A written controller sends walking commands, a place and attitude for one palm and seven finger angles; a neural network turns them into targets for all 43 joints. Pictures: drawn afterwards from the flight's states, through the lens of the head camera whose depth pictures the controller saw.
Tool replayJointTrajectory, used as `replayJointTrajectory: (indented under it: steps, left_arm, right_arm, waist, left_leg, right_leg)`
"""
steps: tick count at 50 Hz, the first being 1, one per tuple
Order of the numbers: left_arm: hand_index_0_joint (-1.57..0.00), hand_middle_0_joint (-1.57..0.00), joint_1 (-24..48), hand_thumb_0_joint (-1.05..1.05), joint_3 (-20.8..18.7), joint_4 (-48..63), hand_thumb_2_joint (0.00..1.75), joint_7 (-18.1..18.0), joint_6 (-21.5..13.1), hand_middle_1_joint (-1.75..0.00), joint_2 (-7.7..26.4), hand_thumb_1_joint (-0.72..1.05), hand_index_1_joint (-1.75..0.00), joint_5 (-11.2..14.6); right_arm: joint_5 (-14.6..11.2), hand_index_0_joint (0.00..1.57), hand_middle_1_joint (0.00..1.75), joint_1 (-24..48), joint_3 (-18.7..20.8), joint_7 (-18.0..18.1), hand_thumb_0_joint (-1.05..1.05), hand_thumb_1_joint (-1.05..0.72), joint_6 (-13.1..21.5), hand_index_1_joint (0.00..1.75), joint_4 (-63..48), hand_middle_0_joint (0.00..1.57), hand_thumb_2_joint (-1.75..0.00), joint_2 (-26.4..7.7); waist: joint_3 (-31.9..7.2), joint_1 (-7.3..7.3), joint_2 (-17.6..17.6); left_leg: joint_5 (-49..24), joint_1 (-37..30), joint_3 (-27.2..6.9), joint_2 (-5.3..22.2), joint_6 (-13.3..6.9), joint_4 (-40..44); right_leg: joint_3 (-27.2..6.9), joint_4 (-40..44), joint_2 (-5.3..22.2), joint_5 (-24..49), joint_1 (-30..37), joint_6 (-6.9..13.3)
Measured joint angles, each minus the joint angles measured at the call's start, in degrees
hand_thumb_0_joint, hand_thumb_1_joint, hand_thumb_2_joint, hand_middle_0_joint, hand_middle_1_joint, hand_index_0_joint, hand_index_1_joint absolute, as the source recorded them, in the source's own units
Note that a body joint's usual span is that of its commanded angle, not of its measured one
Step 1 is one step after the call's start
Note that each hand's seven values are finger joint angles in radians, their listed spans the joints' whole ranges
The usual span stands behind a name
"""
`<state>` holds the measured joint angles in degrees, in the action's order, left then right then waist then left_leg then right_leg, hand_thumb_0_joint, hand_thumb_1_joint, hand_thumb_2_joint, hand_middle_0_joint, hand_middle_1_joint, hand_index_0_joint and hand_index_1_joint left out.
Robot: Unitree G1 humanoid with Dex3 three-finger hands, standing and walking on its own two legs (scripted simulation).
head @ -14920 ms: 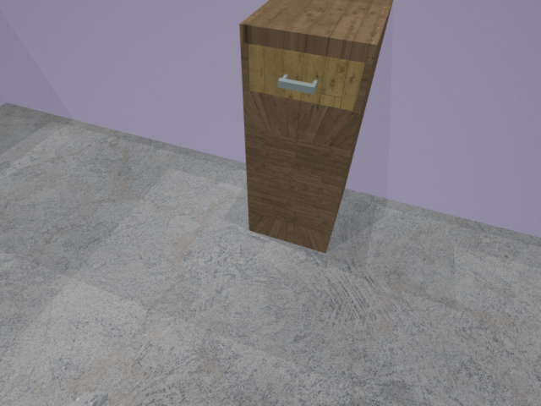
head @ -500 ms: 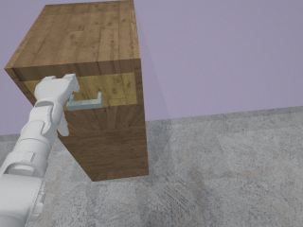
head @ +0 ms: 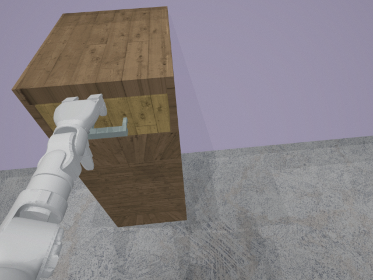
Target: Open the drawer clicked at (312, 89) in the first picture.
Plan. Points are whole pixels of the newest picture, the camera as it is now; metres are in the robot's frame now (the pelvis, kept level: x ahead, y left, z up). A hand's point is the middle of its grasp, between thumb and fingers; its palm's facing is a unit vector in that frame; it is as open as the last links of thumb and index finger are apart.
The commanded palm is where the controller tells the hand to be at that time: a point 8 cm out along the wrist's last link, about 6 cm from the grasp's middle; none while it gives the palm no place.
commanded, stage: move the hooked fingers above the handle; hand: left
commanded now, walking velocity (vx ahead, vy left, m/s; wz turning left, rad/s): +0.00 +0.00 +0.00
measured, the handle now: (107, 127) +0.49 +0.23 +0.04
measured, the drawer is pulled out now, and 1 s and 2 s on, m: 0.00 0.00 0.00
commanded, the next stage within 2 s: none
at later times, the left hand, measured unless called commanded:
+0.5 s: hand (100, 131) +0.43 +0.22 +0.08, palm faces -0.11 -0.06 -0.99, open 13.9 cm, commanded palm +0.41 +0.25 +0.15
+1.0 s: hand (111, 131) +0.43 +0.19 +0.09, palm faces -0.06 -0.06 -1.00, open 13.9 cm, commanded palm +0.41 +0.24 +0.16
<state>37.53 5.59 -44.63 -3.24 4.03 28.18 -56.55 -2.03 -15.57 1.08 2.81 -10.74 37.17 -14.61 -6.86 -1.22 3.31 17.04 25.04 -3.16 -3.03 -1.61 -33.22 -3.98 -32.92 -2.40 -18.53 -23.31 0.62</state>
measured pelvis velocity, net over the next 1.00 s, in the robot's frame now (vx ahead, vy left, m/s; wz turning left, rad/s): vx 0.00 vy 0.01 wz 0.03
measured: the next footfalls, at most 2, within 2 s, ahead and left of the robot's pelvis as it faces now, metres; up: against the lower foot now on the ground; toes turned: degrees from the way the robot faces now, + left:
none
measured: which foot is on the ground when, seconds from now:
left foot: down 0.00-1.00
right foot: down 0.00-1.00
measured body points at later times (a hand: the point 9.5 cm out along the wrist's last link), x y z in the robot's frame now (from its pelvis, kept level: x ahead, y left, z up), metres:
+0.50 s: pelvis +0.01 -0.01 +0.00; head +0.05 -0.03 +0.45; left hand +0.43 +0.22 +0.13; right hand +0.11 -0.28 -0.13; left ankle -0.01 +0.10 -0.73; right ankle -0.03 -0.12 -0.73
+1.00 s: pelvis +0.00 +0.01 +0.00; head +0.04 -0.01 +0.45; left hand +0.43 +0.20 +0.14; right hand +0.13 -0.26 -0.12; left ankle -0.01 +0.10 -0.73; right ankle -0.03 -0.12 -0.73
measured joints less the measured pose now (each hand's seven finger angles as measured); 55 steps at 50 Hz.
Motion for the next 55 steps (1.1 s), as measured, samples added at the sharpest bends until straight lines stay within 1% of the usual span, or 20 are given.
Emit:
replayJointTrajectory:
  steps: [4,7,9,11,14,17,20,23,25,27,30,33,36,38,40,42,45,48,51,55]
  left_arm:
    - [-0.32,-0.32,-3.11,0.0,-1.0,3.15,0.3,0.69,-4.75,-1.2,0.23,-0.49,-1.21,-0.27]
    - [-0.32,-0.32,-4.14,0.0,-2.02,5.37,0.3,-1.6,-8.04,-1.2,0.57,-0.49,-1.21,-1.06]
    - [-0.32,-0.33,-3.85,0.0,-2.99,5.6,0.3,-3.81,-8.7,-1.2,1.11,-0.49,-1.2,-1.37]
    - [-0.32,-0.33,-2.75,0.0,-3.73,4.57,0.3,-5.59,-7.75,-1.2,1.93,-0.49,-1.2,-1.43]
    - [-0.32,-0.32,0.11,0.0,-3.22,1.19,0.3,-6.24,-3.96,-1.2,3.25,-0.49,-1.2,-1.31]
    - [-0.32,-0.32,1.94,0.0,-1.51,-1.02,0.3,-3.89,-0.42,-1.2,3.68,-0.49,-1.2,-0.39]
    - [-0.31,-0.32,2.25,-0.01,0.88,-1.02,0.3,-0.06,0.28,-1.2,2.86,-0.49,-1.2,1.07]
    - [-0.31,-0.32,0.59,-0.01,1.07,1.57,0.3,2.84,-3.06,-1.2,1.29,-0.49,-1.2,1.94]
    - [-0.31,-0.32,-0.92,-0.01,0.08,3.53,0.3,3.02,-6.34,-1.2,0.37,-0.49,-1.2,1.65]
    - [-0.32,-0.32,-2.51,0.0,-1.79,5.59,0.3,1.5,-9.24,-1.2,-0.12,-0.49,-1.2,0.7]
    - [-0.32,-0.35,-5.07,0.0,-4.79,8.06,0.3,-2.45,-10.72,-1.21,-0.28,-0.49,-1.2,-0.48]
    - [-0.32,-0.36,-6.93,0.0,-6.78,9.28,0.3,-6.97,-7.58,-1.22,0.38,-0.49,-1.2,-1.28]
    - [-0.32,-0.35,-7.0,0.0,-6.93,8.35,0.3,-8.4,-2.28,-1.21,1.85,-0.49,-1.2,-1.17]
    - [-0.32,-0.34,-5.78,0.0,-5.39,6.45,0.3,-6.98,1.58,-1.21,2.91,-0.49,-1.2,-0.45]
    - [-0.31,-0.34,-3.85,0.0,-2.37,4.59,0.3,-3.95,4.76,-1.21,3.48,-0.49,-1.2,0.73]
    - [-0.31,-0.33,-2.04,-0.01,1.39,4.39,0.3,-0.14,5.89,-1.21,3.16,-0.49,-1.2,2.16]
    - [-0.31,-0.33,-0.34,-0.01,5.89,6.39,0.3,4.19,2.67,-1.2,1.34,-0.49,-1.2,3.35]
    - [-0.32,-0.32,0.42,-0.01,7.28,8.41,0.3,4.69,-3.92,-1.2,-1.26,-0.49,-1.2,2.73]
    - [-0.32,-0.33,0.66,-0.01,4.44,8.66,0.3,0.99,-9.15,-1.2,-3.15,-0.49,-1.2,1.2]
    - [-0.32,-0.4,0.37,0.0,0.78,7.58,0.3,-5.79,-9.09,-1.25,-3.54,-0.49,-1.2,0.33]
  right_arm:
    - [0.19,0.2,0.3,-0.05,0.35,0.71,0.0,-0.9,0.48,0.3,-0.83,0.21,-0.9,0.11]
    - [0.47,0.2,0.3,0.26,0.9,1.07,0.0,-0.9,1.19,0.3,-0.58,0.21,-0.9,-0.03]
    - [0.52,0.2,0.3,0.75,1.15,1.26,0.0,-0.9,1.59,0.3,-0.08,0.21,-0.9,-0.15]
    - [0.44,0.2,0.3,1.21,1.18,1.34,0.0,-0.9,1.85,0.3,0.49,0.21,-0.9,-0.27]
    - [0.12,0.2,0.3,1.58,1.05,1.26,0.0,-0.9,1.97,0.3,1.16,0.21,-0.9,-0.51]
    - [-0.15,0.2,0.3,1.29,1.1,1.05,0.0,-0.9,1.67,0.3,1.28,0.21,-0.9,-0.83]
    - [-0.16,0.2,0.3,0.71,1.04,1.09,0.0,-0.9,1.26,0.3,1.23,0.21,-0.9,-1.09]
    - [0.13,0.2,0.3,0.4,0.89,1.28,0.0,-0.9,0.86,0.3,0.93,0.21,-0.9,-1.03]
    - [0.31,0.2,0.3,0.46,0.85,1.41,0.0,-0.9,0.67,0.3,0.62,0.21,-0.9,-0.84]
    - [0.56,0.2,0.3,0.61,1.02,1.36,0.0,-0.9,0.6,0.3,0.19,0.21,-0.9,-0.5]
    - [0.97,0.2,0.3,0.85,1.48,1.01,0.0,-0.9,0.92,0.3,-0.22,0.21,-0.9,0.0]
    - [0.99,0.2,0.3,1.19,1.62,0.35,0.0,-0.9,1.2,0.3,0.01,0.2,-0.9,0.25]
    - [0.54,0.2,0.3,1.42,1.3,-0.01,0.0,-0.9,1.16,0.3,0.97,0.2,-0.9,0.34]
    - [-0.02,0.2,0.3,1.45,0.93,0.05,0.0,-0.9,0.99,0.3,1.58,0.2,-0.9,0.29]
    - [-0.55,0.2,0.3,1.35,0.66,0.32,0.0,-0.9,0.85,0.3,1.83,0.21,-0.9,0.17]
    - [-0.68,0.2,0.3,1.25,0.62,0.72,0.0,-0.9,1.05,0.3,1.82,0.21,-0.9,0.03]
    - [-0.12,0.2,0.3,1.57,0.5,1.4,0.0,-0.9,1.83,0.3,1.6,0.21,-0.9,-0.29]
    - [0.46,0.2,0.3,2.51,0.56,1.65,0.0,-0.9,2.45,0.3,1.05,0.21,-0.9,-0.4]
    - [0.84,0.2,0.3,3.61,0.4,1.48,0.0,-0.9,2.54,0.3,0.2,0.21,-0.9,-0.13]
    - [0.9,0.2,0.3,4.08,-0.13,1.26,0.0,-0.9,2.02,0.3,-0.35,0.2,-0.9,0.42]
  waist:
    - [0.65,0.31,-0.54]
    - [1.03,0.61,-0.7]
    - [1.17,0.7,-0.69]
    - [1.15,0.68,-0.65]
    - [1.01,0.59,-0.48]
    - [0.75,0.54,0.0]
    - [0.62,0.44,0.23]
    - [0.51,0.21,-0.07]
    - [0.46,-0.05,-0.39]
    - [0.31,-0.31,-0.68]
    - [0.23,-0.31,-0.6]
    - [0.42,0.21,-0.01]
    - [0.37,0.98,0.52]
    - [0.35,1.33,0.66]
    - [0.57,1.5,0.61]
    - [1.02,1.61,0.36]
    - [1.57,1.49,-0.27]
    - [1.72,1.0,-0.87]
    - [1.43,0.13,-1.14]
    - [1.59,-0.16,-0.52]
  left_leg:
    - [0.22,-0.09,-0.25,0.29,0.35,-0.3]
    - [0.56,0.62,-0.67,0.39,0.61,-1.13]
    - [0.74,1.19,-0.85,0.45,0.75,-1.61]
    - [0.8,1.71,-1.0,0.48,0.87,-1.83]
    - [0.68,2.27,-1.28,0.44,1.01,-1.76]
    - [0.52,2.13,-1.5,0.44,0.99,-1.25]
    - [0.55,1.45,-1.61,0.35,0.86,-0.78]
    - [0.8,0.83,-1.32,0.33,0.69,-0.59]
    - [1.11,0.74,-0.91,0.4,0.6,-0.78]
    - [1.44,1.01,-0.37,0.51,0.55,-1.13]
    - [1.77,1.45,0.44,0.68,0.49,-1.54]
    - [1.73,1.52,0.93,0.73,0.39,-1.44]
    - [1.35,1.23,0.78,0.54,0.24,-0.9]
    - [1.03,0.82,0.2,0.25,0.15,-0.5]
    - [0.69,0.31,-0.72,-0.15,0.08,-0.19]
    - [0.4,-0.17,-1.71,-0.58,0.0,-0.07]
    - [0.27,-0.28,-2.64,-1.16,-0.12,-0.45]
    - [0.56,0.31,-2.43,-1.32,-0.19,-1.32]
    - [0.99,1.36,-1.17,-1.01,-0.18,-2.11]
    - [1.05,1.95,0.63,-0.33,-0.14,-2.05]
  right_leg:
    - [0.27,-0.36,-0.32,-0.23,0.09,0.41]
    - [0.73,-1.01,-0.48,-0.57,-0.45,0.67]
    - [0.93,-1.46,-0.57,-0.76,-0.97,0.79]
    - [1.1,-1.73,-0.62,-0.87,-1.48,0.89]
    - [1.38,-1.74,-0.58,-0.89,-2.0,0.99]
    - [1.57,-1.04,-0.55,-0.7,-1.72,0.98]
    - [1.67,-0.37,-0.43,-0.69,-0.89,0.88]
    - [1.37,-0.19,-0.39,-0.86,-0.37,0.77]
    - [0.97,-0.43,-0.45,-1.05,-0.42,0.72]
    - [0.46,-0.91,-0.57,-1.26,-0.9,0.69]
    - [-0.33,-1.48,-0.74,-1.4,-1.64,0.6]
    - [-0.82,-1.45,-0.77,-1.25,-1.86,0.44]
    - [-0.68,-0.91,-0.53,-0.99,-1.48,0.25]
    - [-0.1,-0.38,-0.23,-0.86,-0.8,0.16]
    - [0.82,0.22,0.17,-0.77,0.16,0.09]
    - [1.82,0.72,0.58,-0.72,1.14,0.02]
    - [2.81,0.62,1.1,-0.88,1.69,-0.11]
    - [2.66,-0.32,1.22,-1.18,1.01,-0.21]
    - [1.44,-1.61,0.92,-1.39,-0.66,-0.21]
    - [-0.37,-2.19,0.31,-1.06,-2.11,-0.3]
